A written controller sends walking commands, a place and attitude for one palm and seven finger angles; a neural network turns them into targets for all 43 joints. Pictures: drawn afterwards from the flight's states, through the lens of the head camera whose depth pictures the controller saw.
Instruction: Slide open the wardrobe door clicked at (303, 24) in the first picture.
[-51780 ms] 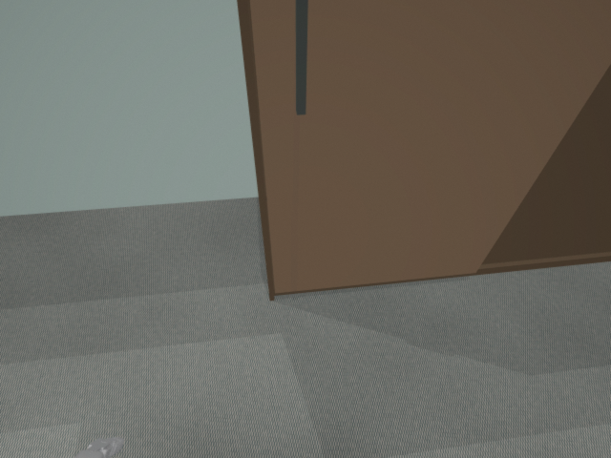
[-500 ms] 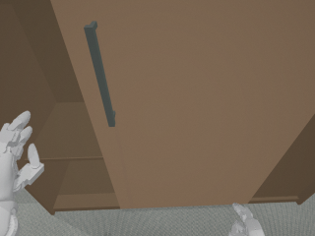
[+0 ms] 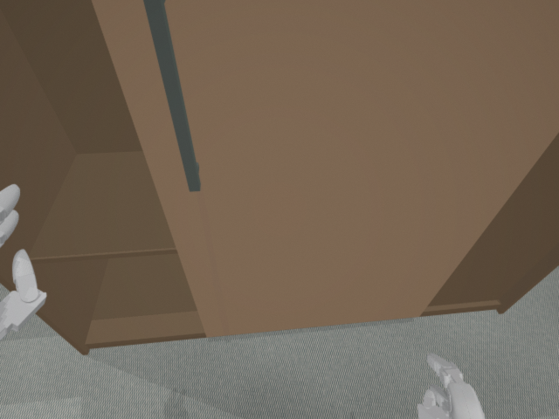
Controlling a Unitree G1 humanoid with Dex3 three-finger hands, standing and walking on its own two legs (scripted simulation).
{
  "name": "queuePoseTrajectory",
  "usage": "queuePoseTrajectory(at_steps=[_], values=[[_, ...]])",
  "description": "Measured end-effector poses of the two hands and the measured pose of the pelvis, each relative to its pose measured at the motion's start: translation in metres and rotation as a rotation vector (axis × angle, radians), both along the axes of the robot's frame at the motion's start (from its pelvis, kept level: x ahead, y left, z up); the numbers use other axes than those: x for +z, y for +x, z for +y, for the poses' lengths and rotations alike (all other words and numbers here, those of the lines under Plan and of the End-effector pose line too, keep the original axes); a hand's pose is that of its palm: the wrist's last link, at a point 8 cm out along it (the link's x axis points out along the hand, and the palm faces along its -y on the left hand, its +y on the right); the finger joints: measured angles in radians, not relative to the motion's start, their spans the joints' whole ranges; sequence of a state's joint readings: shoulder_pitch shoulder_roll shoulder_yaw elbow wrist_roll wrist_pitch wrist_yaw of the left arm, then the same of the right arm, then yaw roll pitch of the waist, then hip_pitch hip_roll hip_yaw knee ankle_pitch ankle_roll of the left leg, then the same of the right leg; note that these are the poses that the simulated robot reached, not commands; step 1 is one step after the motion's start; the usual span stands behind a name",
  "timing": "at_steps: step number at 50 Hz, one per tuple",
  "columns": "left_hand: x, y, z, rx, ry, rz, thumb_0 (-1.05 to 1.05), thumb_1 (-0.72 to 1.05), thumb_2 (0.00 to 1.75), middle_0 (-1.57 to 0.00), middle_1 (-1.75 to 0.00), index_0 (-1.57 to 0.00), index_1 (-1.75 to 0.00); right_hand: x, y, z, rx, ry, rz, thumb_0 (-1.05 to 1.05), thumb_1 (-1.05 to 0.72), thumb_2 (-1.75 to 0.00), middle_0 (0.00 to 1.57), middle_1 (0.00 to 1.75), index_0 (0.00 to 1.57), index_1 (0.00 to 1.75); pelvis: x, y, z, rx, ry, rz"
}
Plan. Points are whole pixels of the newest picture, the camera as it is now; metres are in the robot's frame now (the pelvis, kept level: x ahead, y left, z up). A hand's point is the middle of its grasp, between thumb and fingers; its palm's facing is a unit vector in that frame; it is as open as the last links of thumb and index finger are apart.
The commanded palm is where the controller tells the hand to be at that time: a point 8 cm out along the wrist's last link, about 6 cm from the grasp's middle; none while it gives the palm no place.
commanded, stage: step back with the hand held close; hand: left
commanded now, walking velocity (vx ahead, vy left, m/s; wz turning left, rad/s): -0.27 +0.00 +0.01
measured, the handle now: (180, 106) +0.49 +0.20 +0.21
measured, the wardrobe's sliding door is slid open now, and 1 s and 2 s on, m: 0.42 0.42 0.42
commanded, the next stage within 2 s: stop stepping back and stand still in 0.60 s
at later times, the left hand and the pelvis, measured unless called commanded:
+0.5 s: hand out of the picture +0.14 +0.30 +0.17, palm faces +0.48 -0.76 -0.44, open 7.4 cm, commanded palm +0.06 +0.32 +0.18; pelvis -0.05 +0.02 +0.00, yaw +4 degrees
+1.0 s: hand out of the picture +0.11 +0.31 +0.14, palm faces +0.41 -0.83 -0.39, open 7.4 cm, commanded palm +0.07 +0.32 +0.18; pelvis -0.09 +0.04 -0.02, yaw -4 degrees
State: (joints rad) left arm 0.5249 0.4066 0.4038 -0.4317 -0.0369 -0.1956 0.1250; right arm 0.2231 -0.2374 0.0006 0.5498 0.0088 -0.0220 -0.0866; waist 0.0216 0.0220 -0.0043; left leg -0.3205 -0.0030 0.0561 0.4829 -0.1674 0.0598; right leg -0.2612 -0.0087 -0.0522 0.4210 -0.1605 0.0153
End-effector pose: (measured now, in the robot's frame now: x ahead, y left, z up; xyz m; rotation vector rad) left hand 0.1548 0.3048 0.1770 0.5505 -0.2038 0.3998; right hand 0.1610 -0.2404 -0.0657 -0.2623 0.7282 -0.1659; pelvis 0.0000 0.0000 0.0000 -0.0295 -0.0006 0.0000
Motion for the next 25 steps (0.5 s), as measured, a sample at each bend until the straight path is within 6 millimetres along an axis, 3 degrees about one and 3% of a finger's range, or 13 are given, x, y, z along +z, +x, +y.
queuePoseTrajectory(at_steps=[12, 20, 25], values=[[-0.002, -0.046, 0.008, 0.050, 0.043, -0.071, 0.01, 0.89, 0.90, -0.22, -0.30, -0.21, -0.30, -0.012, -0.021, 0.016, 0.082, 0.003, -0.008, 0.01, -0.90, -0.90, 0.20, 0.30, 0.20, 0.30, -0.010, -0.028, 0.000, 0.048, -0.007, -0.002], [-0.006, -0.050, 0.017, -0.009, 0.004, -0.147, 0.01, 0.89, 0.90, -0.22, -0.30, -0.21, -0.30, -0.004, -0.036, 0.023, 0.075, -0.052, -0.019, 0.01, -0.90, -0.90, 0.20, 0.30, 0.20, 0.30, -0.013, -0.047, 0.014, 0.053, -0.037, -0.007], [0.006, -0.058, 0.033, 0.001, 0.049, -0.137, 0.01, 0.89, 0.90, -0.22, -0.30, -0.21, -0.30, 0.006, -0.048, 0.034, 0.072, -0.034, -0.022, 0.01, -0.90, -0.90, 0.20, 0.30, 0.20, 0.30, -0.003, -0.055, 0.016, 0.067, -0.072, 0.020]])
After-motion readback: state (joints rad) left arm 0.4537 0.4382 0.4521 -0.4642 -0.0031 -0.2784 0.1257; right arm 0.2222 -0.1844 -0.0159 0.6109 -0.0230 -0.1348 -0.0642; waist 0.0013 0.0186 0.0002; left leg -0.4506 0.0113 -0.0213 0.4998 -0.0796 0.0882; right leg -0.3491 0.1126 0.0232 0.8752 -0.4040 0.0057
